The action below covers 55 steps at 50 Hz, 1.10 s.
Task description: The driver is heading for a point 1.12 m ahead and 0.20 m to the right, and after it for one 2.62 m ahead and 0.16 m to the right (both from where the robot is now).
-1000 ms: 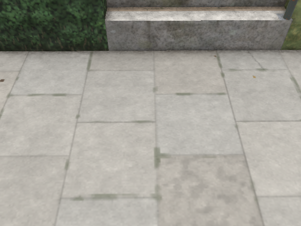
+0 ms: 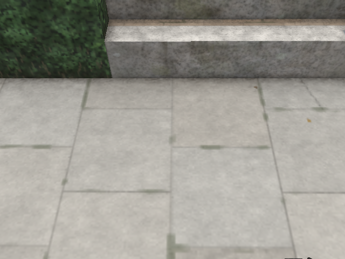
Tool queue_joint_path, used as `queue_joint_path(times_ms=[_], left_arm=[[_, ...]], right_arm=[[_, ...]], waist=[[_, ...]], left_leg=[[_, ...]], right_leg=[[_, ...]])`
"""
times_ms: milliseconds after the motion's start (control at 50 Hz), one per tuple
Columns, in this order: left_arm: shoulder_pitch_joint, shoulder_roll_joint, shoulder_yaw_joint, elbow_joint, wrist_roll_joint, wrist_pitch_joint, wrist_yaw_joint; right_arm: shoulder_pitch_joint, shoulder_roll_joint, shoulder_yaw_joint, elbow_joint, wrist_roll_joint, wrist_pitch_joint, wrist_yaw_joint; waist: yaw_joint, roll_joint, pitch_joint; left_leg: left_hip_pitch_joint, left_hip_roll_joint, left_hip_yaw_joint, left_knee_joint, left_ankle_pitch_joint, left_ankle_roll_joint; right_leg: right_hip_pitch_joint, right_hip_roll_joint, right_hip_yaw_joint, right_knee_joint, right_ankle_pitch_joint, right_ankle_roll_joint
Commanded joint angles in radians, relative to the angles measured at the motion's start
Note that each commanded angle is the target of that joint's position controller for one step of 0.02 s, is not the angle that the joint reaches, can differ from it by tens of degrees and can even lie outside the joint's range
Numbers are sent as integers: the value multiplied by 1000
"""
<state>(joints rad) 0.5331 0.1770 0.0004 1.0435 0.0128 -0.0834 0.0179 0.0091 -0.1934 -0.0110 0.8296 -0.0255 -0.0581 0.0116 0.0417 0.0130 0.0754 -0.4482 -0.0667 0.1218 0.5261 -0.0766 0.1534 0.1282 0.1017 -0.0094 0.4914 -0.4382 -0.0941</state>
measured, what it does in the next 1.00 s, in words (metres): walks ahead: right foot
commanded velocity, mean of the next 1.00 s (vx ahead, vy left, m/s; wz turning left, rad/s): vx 0.50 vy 0.00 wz -0.01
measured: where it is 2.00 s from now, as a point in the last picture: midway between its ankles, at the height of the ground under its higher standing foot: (213, 128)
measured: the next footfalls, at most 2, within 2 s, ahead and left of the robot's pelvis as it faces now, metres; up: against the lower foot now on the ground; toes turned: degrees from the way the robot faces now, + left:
right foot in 0.54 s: +0.47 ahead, -0.12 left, +0.00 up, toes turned -3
left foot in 1.10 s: +0.76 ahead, +0.07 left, +0.00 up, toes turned +0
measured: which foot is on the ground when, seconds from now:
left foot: down 0.00-0.56, up 0.58-1.00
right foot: down 0.00-0.00, up 0.02-0.52, down 0.54-1.00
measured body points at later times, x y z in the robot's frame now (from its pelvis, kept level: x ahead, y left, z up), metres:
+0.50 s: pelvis +0.27 -0.02 +0.02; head +0.30 -0.02 +0.47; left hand +0.48 +0.18 -0.09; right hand +0.16 -0.25 -0.12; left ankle +0.12 +0.05 -0.71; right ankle +0.42 -0.13 -0.69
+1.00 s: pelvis +0.53 -0.04 +0.03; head +0.56 -0.04 +0.47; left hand +0.43 +0.18 -0.12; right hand +0.72 -0.25 -0.09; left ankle +0.70 +0.09 -0.68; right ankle +0.43 -0.11 -0.72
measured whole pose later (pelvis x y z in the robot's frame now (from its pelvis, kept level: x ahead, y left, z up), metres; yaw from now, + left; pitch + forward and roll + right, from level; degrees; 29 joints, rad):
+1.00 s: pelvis +0.53 -0.04 +0.03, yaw +0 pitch +0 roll -1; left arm 0.50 0.16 0.02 1.07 0.02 -0.10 0.00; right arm 0.02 -0.19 -0.02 0.89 -0.02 -0.04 0.03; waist 0.08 0.03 0.05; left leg -0.60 0.08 0.04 0.66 -0.03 0.04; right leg 0.07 0.09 -0.06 0.19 -0.27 -0.08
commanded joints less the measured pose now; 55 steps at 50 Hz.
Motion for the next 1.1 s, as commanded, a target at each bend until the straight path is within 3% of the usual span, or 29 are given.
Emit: queue_joint_path(times_ms=[20, 40, 60, 80, 100, 140, 180, 240, 320, 440, 480, 500, 520, 540, 560, 580, 600, 620, 640, 680, 740, 800, 900, 1000, 1040, 1060, 1080, 1100], left_arm=[[79, 58, 19, -80, -18, -7, -11], [7, 143, 33, -89, 7, -4, -9], [-94, 158, 40, -117, 11, -8, -16], [-129, 143, 41, -123, 13, -8, -20], [-138, 127, 41, -126, 19, 2, -24], [-106, 74, 31, -112, 27, 25, -37], [-156, 73, 32, -132, 26, 36, -43], [-315, 91, 34, -184, 21, 43, -46], [-471, 78, 25, -227, 9, 42, -49], [-626, 84, 21, -276, 8, 33, -47], [-608, 94, 26, -279, 7, 24, -45], [-550, 103, 32, -262, 8, 19, -40], [-438, 120, 43, -225, 9, 12, -32], [-262, 147, 59, -165, 18, 2, -22], [-77, 224, 83, -126, 44, -6, -9], [-31, 306, 105, -116, 52, 1, -13], [-88, 242, 97, -116, 9, 13, -25], [-198, 196, 83, -128, -1, 11, -29], [-252, 143, 71, -131, 1, 2, -34], [-262, 81, 52, -105, 1, -10, -27], [-184, 102, 52, -60, -5, -28, -23], [-129, 121, 52, -39, -4, -29, -22], [-41, 119, 44, -13, -3, -27, -19], [27, 137, 46, 12, 9, -15, -5], [2, 154, 53, 9, 15, -11, 1], [-24, 163, 56, 3, 15, -10, 1], [-49, 172, 62, 0, 15, -10, 0], [-61, 153, 57, -9, 8, -13, -5]], right_arm=[[465, -252, -82, 91, -16, 7, -17], [359, -214, -81, 79, 23, 7, -4], [275, -150, -64, 65, 26, 2, 0], [251, -100, -52, 75, 19, -8, 3], [256, -75, -42, 90, 12, -22, 0], [296, -68, -34, 125, 12, -42, -6], [340, -98, -39, 151, 17, -54, -4], [398, -113, -37, 170, 21, -53, -2], [485, -107, -28, 195, 22, -50, -6], [572, -118, -23, 232, 2, -41, -24], [550, -130, -26, 237, -2, -39, -31], [527, -139, -28, 235, -2, -39, -33], [512, -148, -30, 237, 0, -37, -33], [491, -148, -29, 232, 7, -36, -30], [476, -121, -19, 198, 18, -41, -27], [598, -21, -3, 189, 53, -38, -18], [536, -133, -34, 199, 23, -36, -22], [448, -126, -37, 164, 19, -40, -18], [399, -106, -35, 153, 16, -42, -15], [398, -72, -34, 154, -7, -18, -3], [378, -47, -35, 144, -13, 7, 13], [237, -58, -36, 94, -11, 17, 18], [33, -46, -21, 29, 4, 14, 20], [-88, -71, -23, -24, 5, 2, 15], [-64, -86, -28, -29, 8, -11, 12], [-3, -96, -34, -14, 10, -19, 8], [109, -121, -47, 18, 12, -28, -5], [280, -166, -66, 69, -2, -42, -19]], waist=[[-125, 200, -343], [-121, 57, -219], [-97, 16, -90], [-63, -42, -3], [-33, -48, 12], [0, -18, 1], [3, 2, 9], [-29, 12, 40], [-81, 35, 32], [-125, 57, 39], [-95, 63, 33], [-62, 70, 7], [-15, 73, -48], [61, 49, -137], [125, -21, -262], [69, -249, -381], [63, -91, -318], [17, -78, -166], [-6, -36, -95], [-63, -55, -52], [-84, -63, -41], [-66, -66, 5], [-15, -76, 27], [15, -77, 42], [-10, -81, 31], [-41, -86, 6], [-92, -74, -48], [-155, -33, -152]], left_leg=[[772, 476, -831, -174, -185, 248], [631, 438, -793, -273, -349, 250], [488, 408, -666, -323, -390, 222], [353, 367, -573, -365, -301, 183], [278, 323, -493, -376, -204, 145], [215, 276, -381, -398, -66, 113], [209, 254, -313, -420, 2, 106], [254, 225, -254, -445, 71, 76], [345, 201, -200, -419, 215, 22], [564, 256, -203, -336, 380, 43], [596, 278, -194, -278, 508, 41], [587, 277, -180, -214, 643, 28], [575, 267, -168, -96, 751, 15], [493, 233, -134, 91, 709, -5], [275, 190, -105, 368, 387, -21], [-84, -2, -47, 745, -380, -67], [-172, 32, -178, 818, -403, -49], [-202, 78, -181, 787, -305, -46], [-174, 109, -175, 737, -244, -51], [-87, 145, -166, 650, -208, -70], [-88, 149, -135, 593, -173, -93], [-185, 172, -107, 488, -63, -114], [-179, 150, -62, 220, 77, -124], [-197, 122, -72, 94, 25, -111], [-126, 102, -76, 43, -44, -95], [-23, 79, -69, 8, -79, -84], [144, 53, -56, -63, -92, -69], [401, 96, -99, -85, -77, -40]], right_leg=[[-652, 13, 22, 953, -75, 14], [-745, -56, 84, 951, 18, -13], [-764, -99, 79, 901, 94, -18], [-727, -132, 75, 828, 122, -18], [-674, -160, 82, 767, 138, -10], [-606, -175, 61, 699, 157, 14], [-646, -194, 34, 635, 207, 31], [-758, -220, -3, 498, 337, 55], [-771, -197, -44, 295, 463, 70], [-796, -149, -66, 128, 401, 44], [-732, -127, -71, 78, 322, 14], [-637, -98, -81, 51, 279, -4], [-500, -65, -91, 15, 264, -26], [-274, -64, -83, -41, 314, -57], [3, -262, 126, -41, 236, -112], [247, -545, 614, -128, 207, -264], [165, -499, 656, -194, 172, -246], [18, -463, 488, -224, 204, -213], [-102, -419, 387, -262, 309, -186], [-239, -337, 244, -304, 410, -127], [-274, -309, 165, -334, 516, -125], [-269, -288, 120, -373, 519, -118], [-212, -267, 67, -377, 603, -94], [-59, -315, 134, -299, 692, -119], [-39, -325, 149, -240, 772, -110], [-57, -315, 142, -179, 860, -94], [-98, -286, 130, -58, 904, -74], [-218, -232, 96, 136, 810, -54]])
Keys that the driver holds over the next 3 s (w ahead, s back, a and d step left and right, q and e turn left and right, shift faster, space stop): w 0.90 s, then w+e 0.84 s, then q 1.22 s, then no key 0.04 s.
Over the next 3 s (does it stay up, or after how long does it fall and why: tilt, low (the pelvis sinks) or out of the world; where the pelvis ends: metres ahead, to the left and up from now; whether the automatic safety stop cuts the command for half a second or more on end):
stays up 0.97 -0.17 0.03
